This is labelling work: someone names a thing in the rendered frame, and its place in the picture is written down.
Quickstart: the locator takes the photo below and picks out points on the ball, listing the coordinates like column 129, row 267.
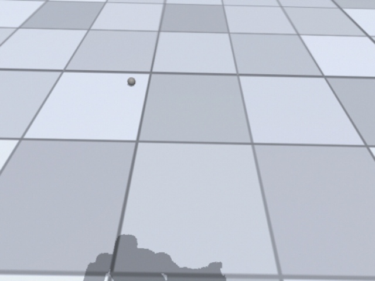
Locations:
column 131, row 81

